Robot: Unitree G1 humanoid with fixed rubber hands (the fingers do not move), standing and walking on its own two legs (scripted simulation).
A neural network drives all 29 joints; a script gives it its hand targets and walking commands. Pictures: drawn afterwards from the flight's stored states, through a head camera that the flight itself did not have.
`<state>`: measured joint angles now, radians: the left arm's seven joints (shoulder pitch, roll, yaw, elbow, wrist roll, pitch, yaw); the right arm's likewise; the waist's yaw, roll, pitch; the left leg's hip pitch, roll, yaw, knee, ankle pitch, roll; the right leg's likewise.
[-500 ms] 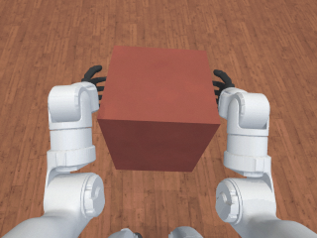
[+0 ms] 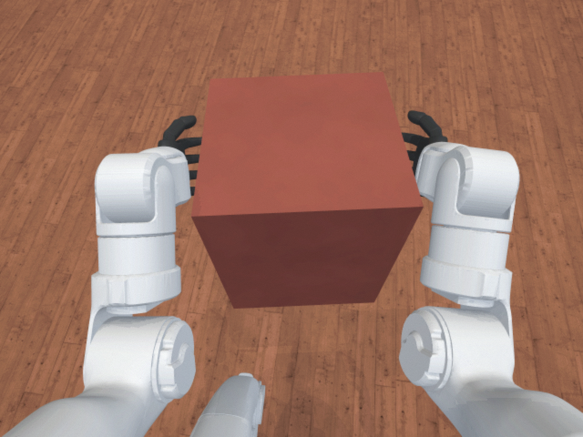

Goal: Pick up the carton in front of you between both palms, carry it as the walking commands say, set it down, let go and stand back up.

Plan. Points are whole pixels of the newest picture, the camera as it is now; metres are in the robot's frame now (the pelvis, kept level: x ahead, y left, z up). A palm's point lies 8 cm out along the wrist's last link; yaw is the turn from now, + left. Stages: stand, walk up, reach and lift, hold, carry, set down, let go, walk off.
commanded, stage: carry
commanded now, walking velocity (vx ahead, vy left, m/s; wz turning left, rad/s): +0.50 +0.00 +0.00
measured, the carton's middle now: (300, 202) +0.39 +0.04 +0.09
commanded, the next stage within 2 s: none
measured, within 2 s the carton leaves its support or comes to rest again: neither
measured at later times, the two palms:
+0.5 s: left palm out of the picture +0.72 +0.12 +0.22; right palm (465, 8) +0.69 -0.18 +0.22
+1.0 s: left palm out of the picture +1.03 +0.15 +0.25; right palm out of the picture +1.00 -0.15 +0.25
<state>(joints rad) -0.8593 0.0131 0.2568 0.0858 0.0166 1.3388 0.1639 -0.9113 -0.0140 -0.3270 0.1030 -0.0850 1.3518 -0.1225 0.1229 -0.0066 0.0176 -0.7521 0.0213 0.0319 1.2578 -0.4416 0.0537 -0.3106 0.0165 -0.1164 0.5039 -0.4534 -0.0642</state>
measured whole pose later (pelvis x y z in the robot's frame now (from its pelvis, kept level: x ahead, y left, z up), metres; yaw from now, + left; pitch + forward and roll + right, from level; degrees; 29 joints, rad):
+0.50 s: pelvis +0.32 +0.01 +0.04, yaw -2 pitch +5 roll -2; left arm -0.90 -0.01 0.31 0.08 0.11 1.34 0.13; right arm -0.90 -0.04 -0.27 0.11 -0.01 1.31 -0.16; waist -0.08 0.05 -0.01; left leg -0.20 0.06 0.09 0.56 -0.59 0.01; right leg -0.62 0.02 -0.13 0.70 -0.35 -0.06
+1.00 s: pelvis +0.64 +0.03 +0.10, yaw -1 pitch +4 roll +1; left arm -0.88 0.04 0.30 0.24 0.06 1.33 0.13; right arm -0.86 0.00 -0.25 0.22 -0.08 1.31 -0.14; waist -0.07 -0.01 -0.02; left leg -0.51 -0.03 0.13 0.69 -0.42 0.07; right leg -0.48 0.01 0.01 1.33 -0.49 -0.03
